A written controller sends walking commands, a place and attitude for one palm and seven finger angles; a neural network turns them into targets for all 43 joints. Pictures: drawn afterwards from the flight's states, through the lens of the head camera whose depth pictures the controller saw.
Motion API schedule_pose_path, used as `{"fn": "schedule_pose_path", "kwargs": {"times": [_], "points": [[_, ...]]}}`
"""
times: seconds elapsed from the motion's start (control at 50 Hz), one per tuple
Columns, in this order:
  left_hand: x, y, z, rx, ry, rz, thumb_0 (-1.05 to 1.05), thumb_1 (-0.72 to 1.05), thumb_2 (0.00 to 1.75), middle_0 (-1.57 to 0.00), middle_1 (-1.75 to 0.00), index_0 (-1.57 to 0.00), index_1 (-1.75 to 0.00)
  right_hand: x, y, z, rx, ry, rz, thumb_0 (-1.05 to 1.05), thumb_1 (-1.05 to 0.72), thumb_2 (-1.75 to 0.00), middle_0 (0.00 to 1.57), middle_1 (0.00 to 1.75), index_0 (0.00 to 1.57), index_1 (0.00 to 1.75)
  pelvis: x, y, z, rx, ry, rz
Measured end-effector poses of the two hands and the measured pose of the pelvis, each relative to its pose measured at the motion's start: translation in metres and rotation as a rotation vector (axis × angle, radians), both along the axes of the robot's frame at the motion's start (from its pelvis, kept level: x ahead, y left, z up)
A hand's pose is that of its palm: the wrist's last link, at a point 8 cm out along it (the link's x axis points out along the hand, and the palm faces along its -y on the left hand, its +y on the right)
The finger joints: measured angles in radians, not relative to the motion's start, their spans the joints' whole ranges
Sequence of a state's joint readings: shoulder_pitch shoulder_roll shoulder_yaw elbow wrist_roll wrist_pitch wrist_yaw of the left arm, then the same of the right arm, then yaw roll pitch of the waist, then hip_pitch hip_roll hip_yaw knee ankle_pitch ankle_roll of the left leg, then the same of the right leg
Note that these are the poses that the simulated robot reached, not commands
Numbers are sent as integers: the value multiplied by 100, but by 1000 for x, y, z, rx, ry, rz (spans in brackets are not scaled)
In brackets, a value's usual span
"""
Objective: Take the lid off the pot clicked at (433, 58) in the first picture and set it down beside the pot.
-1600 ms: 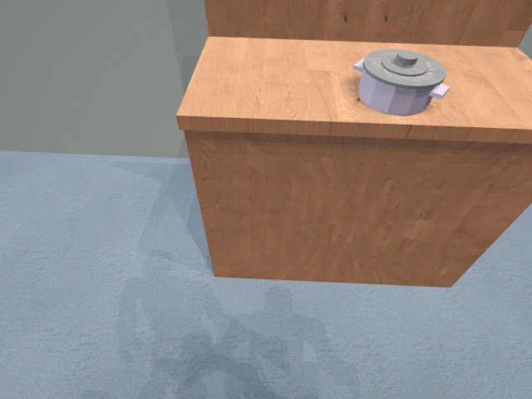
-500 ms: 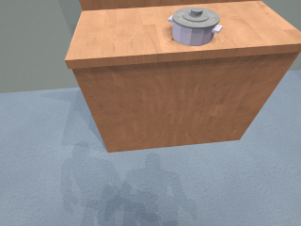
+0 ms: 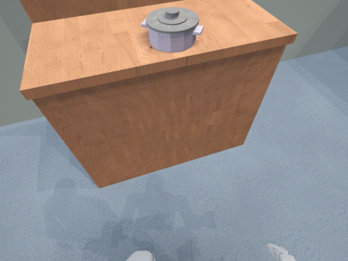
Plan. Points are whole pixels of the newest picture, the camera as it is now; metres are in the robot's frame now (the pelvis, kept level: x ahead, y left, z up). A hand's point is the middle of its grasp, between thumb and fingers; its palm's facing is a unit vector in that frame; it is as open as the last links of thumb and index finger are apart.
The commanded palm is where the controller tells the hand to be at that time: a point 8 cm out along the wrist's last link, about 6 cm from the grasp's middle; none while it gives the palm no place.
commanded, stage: walk to a spot facing it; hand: left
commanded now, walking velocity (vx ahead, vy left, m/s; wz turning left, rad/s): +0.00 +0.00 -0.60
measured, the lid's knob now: (172, 12) +0.85 +0.10 +0.15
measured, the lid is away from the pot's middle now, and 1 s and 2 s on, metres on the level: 0.00 0.00 0.00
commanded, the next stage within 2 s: none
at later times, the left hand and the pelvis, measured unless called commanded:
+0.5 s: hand (96, 259) +0.13 +0.23 -0.17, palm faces -0.32 -0.93 -0.20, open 7.4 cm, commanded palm none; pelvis -0.01 +0.06 +0.00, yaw -20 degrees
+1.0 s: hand (136, 249) +0.17 +0.13 -0.16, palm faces -0.55 -0.80 -0.24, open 7.4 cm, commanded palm none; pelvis -0.01 +0.01 +0.00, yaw -37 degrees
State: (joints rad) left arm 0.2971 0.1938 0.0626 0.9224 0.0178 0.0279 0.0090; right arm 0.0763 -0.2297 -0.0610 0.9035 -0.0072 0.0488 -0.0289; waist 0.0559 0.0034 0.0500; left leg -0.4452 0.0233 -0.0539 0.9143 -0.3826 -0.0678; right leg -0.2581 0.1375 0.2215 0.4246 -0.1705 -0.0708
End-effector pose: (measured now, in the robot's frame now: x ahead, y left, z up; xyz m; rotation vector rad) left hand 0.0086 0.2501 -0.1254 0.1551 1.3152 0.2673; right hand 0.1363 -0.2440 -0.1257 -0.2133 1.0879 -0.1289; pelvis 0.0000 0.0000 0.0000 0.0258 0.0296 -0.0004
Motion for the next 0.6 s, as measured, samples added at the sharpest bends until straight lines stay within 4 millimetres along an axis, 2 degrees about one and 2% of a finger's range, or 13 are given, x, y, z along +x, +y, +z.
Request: {"fn": "schedule_pose_path", "kwargs": {"times": [0.08,0.16,0.24,0.32,0.38,0.46,0.6], "points": [[17,24,-5,1,-15,-54,1,90,90,-20,-30,-20,-30,-6,15,8,-7,-36,-39,1,-90,-90,20,30,20,30,-2,17,-1,-10,6,-50],[40,52,-19,-6,-40,-115,1,90,90,-20,-30,-20,-30,-25,30,11,-39,-69,-87,1,-90,-90,20,30,20,30,-4,39,-10,-38,14,-93],[69,69,-21,-13,-69,-190,1,91,90,-20,-30,-20,-30,-65,41,18,-66,-14,-133,1,-90,-90,20,30,20,30,-8,51,-6,-38,-9,-145],[91,72,-18,-33,-82,-263,1,91,90,-20,-30,-20,-30,-108,47,22,-76,49,-211,1,-90,-90,20,30,20,30,-8,58,-1,-52,-20,-211],[104,65,-18,-50,-67,-321,1,91,90,-20,-30,-20,-30,-138,51,19,-70,81,-285,1,-90,-90,20,30,20,30,-8,62,0,-56,-24,-264],[123,44,-18,-67,-47,-406,1,91,90,-20,-30,-20,-30,-179,56,12,-48,130,-383,1,-90,-90,20,30,20,30,-9,61,-1,-53,-25,-324],[166,-21,-14,-77,-87,-581,1,91,90,-20,-30,-20,-30,-254,54,-12,20,236,-549,1,-90,-90,20,30,20,30,-16,42,-9,-31,-13,-432]]}}
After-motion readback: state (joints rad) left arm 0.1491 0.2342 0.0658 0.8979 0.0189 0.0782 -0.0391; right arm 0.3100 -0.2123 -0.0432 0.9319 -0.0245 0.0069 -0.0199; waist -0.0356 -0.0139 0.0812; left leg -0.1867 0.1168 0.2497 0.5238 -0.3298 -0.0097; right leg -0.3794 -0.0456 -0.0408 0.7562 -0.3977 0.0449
